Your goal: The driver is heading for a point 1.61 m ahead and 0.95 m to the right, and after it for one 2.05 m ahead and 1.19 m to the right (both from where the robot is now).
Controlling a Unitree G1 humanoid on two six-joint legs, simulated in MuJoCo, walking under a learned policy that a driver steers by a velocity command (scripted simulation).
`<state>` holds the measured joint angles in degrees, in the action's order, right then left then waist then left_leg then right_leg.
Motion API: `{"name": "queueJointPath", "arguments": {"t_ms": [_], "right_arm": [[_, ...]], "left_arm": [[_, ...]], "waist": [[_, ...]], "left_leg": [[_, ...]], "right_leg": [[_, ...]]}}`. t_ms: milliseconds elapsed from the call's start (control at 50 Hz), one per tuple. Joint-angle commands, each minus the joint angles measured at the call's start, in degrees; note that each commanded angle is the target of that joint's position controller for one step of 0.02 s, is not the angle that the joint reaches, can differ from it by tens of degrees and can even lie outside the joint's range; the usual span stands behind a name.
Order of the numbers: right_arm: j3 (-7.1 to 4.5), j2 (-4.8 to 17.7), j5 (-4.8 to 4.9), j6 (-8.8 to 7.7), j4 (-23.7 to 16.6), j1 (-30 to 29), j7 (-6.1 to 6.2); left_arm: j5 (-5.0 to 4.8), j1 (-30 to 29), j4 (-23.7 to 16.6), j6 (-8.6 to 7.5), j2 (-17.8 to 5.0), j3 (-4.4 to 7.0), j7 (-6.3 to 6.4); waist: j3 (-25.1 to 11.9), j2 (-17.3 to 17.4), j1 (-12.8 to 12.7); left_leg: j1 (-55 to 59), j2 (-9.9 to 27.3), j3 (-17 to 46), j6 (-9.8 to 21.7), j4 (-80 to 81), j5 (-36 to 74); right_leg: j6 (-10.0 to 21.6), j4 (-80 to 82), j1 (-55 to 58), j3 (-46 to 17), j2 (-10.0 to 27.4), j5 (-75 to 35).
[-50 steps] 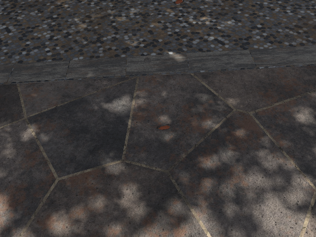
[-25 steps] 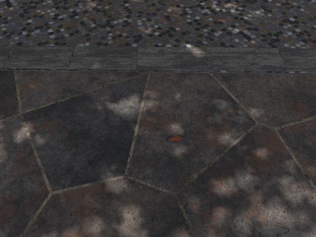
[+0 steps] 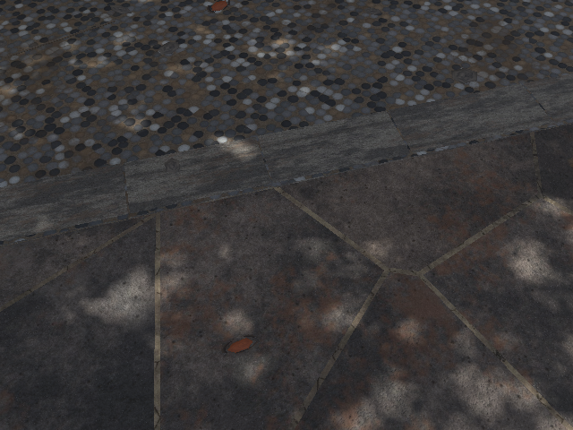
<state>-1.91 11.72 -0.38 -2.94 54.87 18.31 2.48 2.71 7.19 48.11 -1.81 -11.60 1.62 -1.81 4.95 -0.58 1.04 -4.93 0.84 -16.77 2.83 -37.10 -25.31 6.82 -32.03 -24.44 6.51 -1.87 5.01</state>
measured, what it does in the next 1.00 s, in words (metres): steps on the spot, turning right: left foot, then right foot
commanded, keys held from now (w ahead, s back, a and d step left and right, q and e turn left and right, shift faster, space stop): e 1.00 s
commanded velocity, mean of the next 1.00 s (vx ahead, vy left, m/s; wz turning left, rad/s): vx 0.03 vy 0.00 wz -0.58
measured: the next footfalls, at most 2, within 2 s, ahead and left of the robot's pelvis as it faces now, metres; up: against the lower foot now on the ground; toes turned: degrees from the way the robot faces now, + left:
left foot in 0.54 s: +0.13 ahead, +0.13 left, +0.00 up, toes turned -24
right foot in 1.00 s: +0.01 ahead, -0.05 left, +0.00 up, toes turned -37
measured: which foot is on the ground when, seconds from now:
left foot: down 0.00-0.00, up 0.02-0.52, down 0.54-1.00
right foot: down 0.00-0.54, up 0.56-0.98, down 1.00-1.00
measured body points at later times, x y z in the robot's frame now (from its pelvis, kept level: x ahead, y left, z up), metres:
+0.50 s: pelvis +0.05 +0.03 +0.02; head +0.08 +0.02 +0.47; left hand +0.21 +0.28 -0.11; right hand +0.11 -0.26 -0.10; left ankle +0.08 +0.16 -0.70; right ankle +0.10 -0.05 -0.72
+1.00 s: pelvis +0.04 +0.04 +0.01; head +0.07 +0.02 +0.46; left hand +0.32 +0.17 -0.09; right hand -0.04 -0.24 -0.11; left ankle +0.09 +0.15 -0.72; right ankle -0.02 -0.03 -0.72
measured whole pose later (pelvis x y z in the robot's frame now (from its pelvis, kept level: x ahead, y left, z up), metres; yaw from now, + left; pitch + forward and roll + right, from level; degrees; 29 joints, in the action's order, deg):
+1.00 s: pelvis +0.04 +0.04 +0.01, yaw -36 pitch +0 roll +0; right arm -3.3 16.9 -1.1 1.0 42.8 13.7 0.7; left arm 0.6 7.7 41.4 4.1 -16.2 3.4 -2.6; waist 4.1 1.0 1.2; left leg -13.0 5.1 -10.4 -0.1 -32.9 -19.4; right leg 0.3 -32.7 -14.4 2.3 -1.6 19.6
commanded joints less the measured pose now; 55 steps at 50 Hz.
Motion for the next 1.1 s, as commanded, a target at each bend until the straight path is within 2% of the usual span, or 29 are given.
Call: {"name": "queueJointPath", "arguments": {"t_ms": [20,40,60,80,100,140,200,280,340,440,480,520,540,560,580,600,620,640,680,780,920,960,980,1000,1020,1040,1060,1080,1100], "right_arm": [[-1.8,5.3,0.75,0.87,-6.8,5.4,-0.24],[-1.6,6.8,-1.06,1.55,-6.5,4.3,-0.46],[-1.7,6.8,-0.79,1.84,-7.2,0.4,-0.58],[-1.85,6.8,-0.75,1.91,-7.6,-2.5,-0.43],[-2.09,7.4,-1.33,2.32,-8.6,-4.2,-0.32],[-1.95,6.3,-2.07,3.99,-8.1,-2.0,-0.38],[-1.78,5.4,-1.34,4.92,-8.9,-2.3,-0.45],[-2.07,6.8,-1.2,5.66,-11.2,-7.3,-0.17],[-2.04,7.1,-0.85,5.47,-12.4,-9.6,-0.01],[-1.67,7.3,0.09,4.28,-13.3,-9.0,0.34],[-1.56,7.5,0.59,3.72,-13.1,-6.0,0.52],[-1.6,7.7,0.57,3.06,-12.0,-0.6,0.99],[-2.42,11.4,-0.2,2.75,-12.2,-0.6,1.53],[-3.64,17.6,-1.16,2.93,-14.5,-3.9,1.64],[-3.43,16.7,-1.9,3.19,-15.4,-8.3,1.23],[-2.31,12.5,-1.6,3.02,-16.1,-9.3,0.96],[-1.63,10.1,-1.18,2.87,-16.3,-11.6,0.65],[-1.44,9.6,-0.95,2.81,-16.8,-12.6,0.51],[-1.37,9.6,-1.1,2.89,-17.2,-10.6,0.41],[-2.6,12.0,-1.09,2.99,-15.2,-2.4,0.19],[-3.73,14.4,-1.31,3.16,-15.0,-4.0,-1.45],[-3.98,15.0,-0.82,3.4,-14.8,-4.5,-1.69],[-4.01,15.0,-0.27,3.63,-14.7,-5.3,-1.69],[-3.92,14.2,-0.3,3.8,-14.1,-3.4,-1.76],[-2.8,9.6,-1.31,4.35,-15.9,-1.0,-2.04],[-2.19,9.1,-1.34,5.4,-19.2,-6.3,-1.04],[-2.74,11.1,-1.17,6.01,-18.4,-6.9,-0.99],[-2.36,10.1,-0.37,5.84,-18.5,-7.5,-0.99],[-2.81,11.7,-0.27,5.43,-17.6,-7.9,-1.14]], "left_arm": [[-1.16,13.6,-0.5,0.13,-18.0,5.58,1.76],[-3.77,14.2,-1.5,1.05,-17.3,5.83,1.66],[-3.4,10.0,-2.3,1.77,-13.8,5.09,2.13],[-2.86,7.0,-2.4,2.4,-10.2,4.02,2.46],[-2.79,5.8,-2.5,2.58,-8.7,3.59,2.72],[-2.09,5.0,-2.8,2.33,-8.5,3.56,2.57],[-1.76,5.5,-3.2,1.84,-11.1,4.43,2.02],[-1.69,6.6,-3.9,2.9,-12.1,4.95,2.13],[-1.45,7.4,-4.2,3.43,-12.6,5.32,2.11],[-1.02,6.6,-4.9,3.8,-12.8,5.67,1.68],[-1.19,5.4,-5.2,4.07,-12.7,5.74,1.4],[-2.12,3.3,-5.6,4.4,-12.3,5.66,1.38],[-2.73,4.0,-6.2,4.28,-9.9,5.02,1.62],[-3.59,5.2,-7.5,3.94,-7.1,4.46,1.89],[-0.86,5.0,-6.4,3.64,-12.1,5.6,2.21],[-0.51,5.4,-6.0,3.6,-13.0,6.05,1.86],[-0.55,7.2,-5.0,3.92,-12.4,6.03,1.45],[-0.55,8.8,-4.2,4.51,-11.9,5.95,0.97],[-1.11,8.9,-4.0,5.3,-11.6,5.58,0.0],[-1.8,2.1,-7.0,6.07,-9.9,4.24,-0.83],[-2.72,0.1,-9.7,6.08,-9.0,3.07,-1.13],[-2.6,1.3,-10.0,5.67,-9.0,3.06,-0.93],[-2.07,3.2,-9.5,5.16,-8.9,3.03,-0.59],[-1.19,5.2,-9.1,4.32,-10.7,3.42,0.08],[-0.65,6.2,-9.8,3.35,-17.4,4.57,0.72],[-2.21,10.1,-9.8,3.26,-22.4,6.18,0.59],[-2.81,12.0,-8.7,3.24,-19.1,5.44,0.6],[-2.77,9.0,-9.1,3.49,-17.6,5.1,1.08],[-2.41,4.6,-9.6,3.83,-14.9,4.26,1.45]], "waist": [[-19.1,-14.2,-2.4],[-23.0,-5.1,-4.7],[-15.3,-1.6,-4.0],[-7.6,1.4,-2.4],[-5.6,0.9,-1.4],[-7.3,-0.6,-0.2],[-9.9,-1.5,-0.1],[-9.3,-5.0,-2.4],[-8.3,-5.8,-3.4],[-8.7,-6.8,-3.4],[-8.9,-7.4,-2.1],[-8.3,-6.4,1.1],[-7.5,-0.3,0.3],[-7.4,12.9,-1.1],[-4.0,9.2,-1.8],[-4.2,6.2,-3.1],[-3.6,4.9,-4.8],[-4.4,6.8,-5.3],[-5.3,8.7,-3.7],[-5.9,9.4,1.2],[-7.0,12.1,1.2],[-7.4,11.7,0.1],[-7.9,9.8,-1.7],[-9.0,4.0,-2.8],[-9.9,-12.3,-1.1],[-9.4,-14.3,-4.8],[-8.0,-5.4,-4.6],[-6.7,-8.4,-3.9],[-4.0,-5.8,-2.0]], "left_leg": [[-24.6,-5.3,7.3,-3.4,-45.5,-12.8],[-26.5,-2.1,18.1,-3.8,-46.4,-10.8],[-28.9,-0.2,18.7,-3.9,-45.4,-7.1],[-29.2,1.4,18.6,-4.1,-39.6,-3.5],[-28.1,2.4,19.1,-4.2,-34.7,-0.8],[-23.9,1.3,18.3,-4.7,-31.1,2.4],[-23.5,0.7,18.6,-5.4,-26.1,3.7],[-25.9,0.5,19.7,-6.2,-19.2,4.5],[-26.0,-0.3,20.5,-6.0,-14.9,3.9],[-19.9,-3.0,20.7,-4.0,-6.6,1.3],[-14.5,-4.5,20.5,-2.6,0.1,0.7],[-4.4,-4.7,19.8,-1.1,15.1,7.0],[0.2,2.9,26.9,0.6,23.6,4.8],[2.0,19.1,45.1,6.5,28.5,0.4],[-6.5,22.5,44.9,10.6,27.2,9.9],[-9.2,19.9,40.1,10.9,24.8,18.7],[-9.5,15.6,33.2,8.9,23.0,24.2],[-7.4,12.5,28.4,7.4,21.6,27.7],[-3.1,10.9,23.6,7.4,19.2,37.3],[7.3,13.6,21.8,8.9,16.5,44.4],[1.6,15.5,16.9,8.1,13.3,44.1],[0.4,16.0,16.0,6.6,10.2,42.1],[-2.4,15.2,14.0,4.4,6.4,37.8],[-8.0,13.5,11.3,1.0,-0.7,29.2],[-22.3,7.3,6.8,-3.2,-15.7,-2.2],[-29.3,-0.4,12.8,-4.6,-23.5,-14.2],[-30.3,1.7,16.8,-4.8,-29.0,-11.7],[-30.6,1.5,17.6,-4.7,-29.1,-7.5],[-30.3,2.9,19.0,-4.8,-26.4,-1.9]], "right_leg": [[18.1,4.0,33.2,-35.1,24.0,-56.1],[20.6,7.9,30.6,-36.1,24.5,-45.2],[19.2,10.7,23.9,-32.4,22.4,-30.2],[15.4,13.7,15.7,-28.6,18.6,-21.2],[12.3,14.9,12.5,-26.0,15.2,-17.1],[9.8,15.1,9.5,-22.6,11.6,-16.5],[8.2,14.8,10.0,-22.6,9.7,-13.6],[6.3,17.2,11.1,-27.4,8.6,6.5],[5.9,17.9,12.0,-31.3,8.8,13.0],[5.4,16.2,12.0,-35.5,8.6,8.1],[4.4,15.5,10.7,-37.1,8.0,4.7],[0.6,13.9,5.7,-36.1,5.0,8.5],[-3.1,8.6,0.2,-31.9,0.4,18.1],[-6.3,-6.5,-8.7,-18.0,-9.4,24.5],[-7.0,-18.9,-10.0,-13.7,-7.2,26.3],[-7.2,-25.4,-6.3,-14.1,-5.1,24.1],[-7.4,-29.7,-5.7,-13.7,-4.7,20.8],[-7.8,-33.4,-6.2,-13.0,-4.6,18.5],[-9.3,-36.5,-8.4,-10.9,-4.0,18.2],[-11.2,-27.3,-11.3,-8.6,-1.5,19.4],[-7.9,-10.2,3.2,-2.7,-0.2,21.3],[-6.4,-2.7,7.4,-1.8,-0.6,18.2],[-5.4,5.2,12.3,-1.7,-1.1,11.9],[-4.3,12.7,19.4,-6.9,0.7,5.1],[-0.9,15.4,27.9,-28.2,16.8,-9.6],[9.6,13.2,23.4,-37.8,25.3,-25.7],[11.3,9.9,25.5,-31.3,22.4,-35.1],[10.9,11.6,21.9,-29.4,19.9,-26.3],[7.7,13.3,20.1,-25.9,14.7,-18.6]]}}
